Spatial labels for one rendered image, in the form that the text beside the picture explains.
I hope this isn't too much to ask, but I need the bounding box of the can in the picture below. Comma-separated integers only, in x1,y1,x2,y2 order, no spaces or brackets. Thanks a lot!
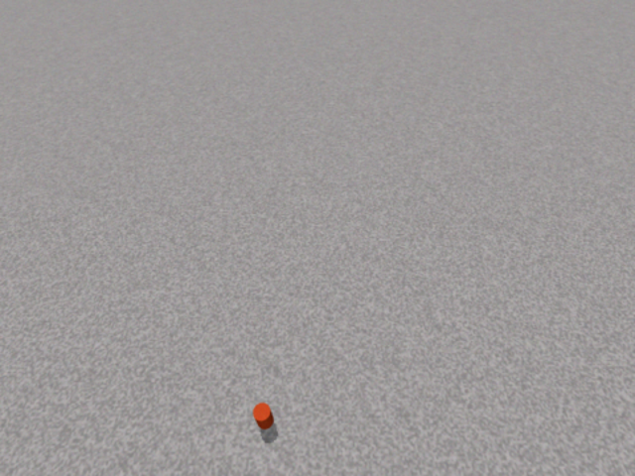
253,403,274,429

